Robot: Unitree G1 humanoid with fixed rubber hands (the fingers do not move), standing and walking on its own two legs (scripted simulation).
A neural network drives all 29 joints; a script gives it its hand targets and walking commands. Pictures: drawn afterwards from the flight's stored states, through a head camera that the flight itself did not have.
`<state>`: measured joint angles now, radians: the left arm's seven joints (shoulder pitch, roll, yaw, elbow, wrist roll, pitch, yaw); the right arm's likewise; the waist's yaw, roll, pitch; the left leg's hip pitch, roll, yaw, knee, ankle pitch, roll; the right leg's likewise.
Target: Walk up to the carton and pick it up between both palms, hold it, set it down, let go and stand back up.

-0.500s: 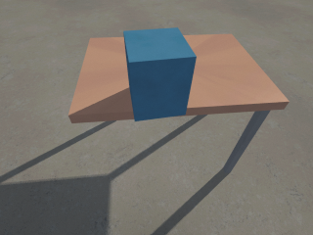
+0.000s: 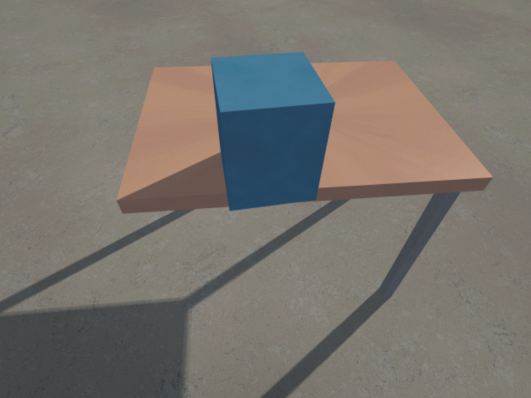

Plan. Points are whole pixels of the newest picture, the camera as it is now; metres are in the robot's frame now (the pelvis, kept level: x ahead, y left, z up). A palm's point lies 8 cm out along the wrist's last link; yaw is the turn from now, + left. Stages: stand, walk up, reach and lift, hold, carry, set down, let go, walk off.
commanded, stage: stand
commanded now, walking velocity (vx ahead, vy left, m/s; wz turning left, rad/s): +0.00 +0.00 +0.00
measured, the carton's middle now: (266, 132) +0.65 +0.03 +0.05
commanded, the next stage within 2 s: walk up in 0.34 s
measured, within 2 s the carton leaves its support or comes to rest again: neither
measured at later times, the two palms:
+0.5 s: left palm out of the picture -0.04 +0.21 -0.15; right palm out of the picture -0.03 -0.20 -0.15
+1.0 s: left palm out of the picture -0.08 +0.13 -0.13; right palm out of the picture +0.17 -0.32 -0.13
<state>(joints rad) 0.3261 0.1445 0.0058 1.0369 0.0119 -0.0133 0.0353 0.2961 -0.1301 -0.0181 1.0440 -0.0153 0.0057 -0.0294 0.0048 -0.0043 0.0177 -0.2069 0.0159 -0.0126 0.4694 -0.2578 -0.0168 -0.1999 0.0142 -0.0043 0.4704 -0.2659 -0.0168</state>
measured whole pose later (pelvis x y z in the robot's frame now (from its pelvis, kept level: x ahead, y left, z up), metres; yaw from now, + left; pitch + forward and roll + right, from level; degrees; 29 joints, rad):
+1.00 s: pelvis +0.06 -0.07 +0.00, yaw +10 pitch +1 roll +2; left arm 0.54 0.19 0.04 1.05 0.04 -0.07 0.02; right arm 0.25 -0.23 -0.07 0.99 -0.03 0.00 0.01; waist 0.07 -0.04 -0.03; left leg -0.55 0.04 0.05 1.07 -0.39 0.02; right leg 0.02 -0.03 -0.10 0.33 -0.38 -0.03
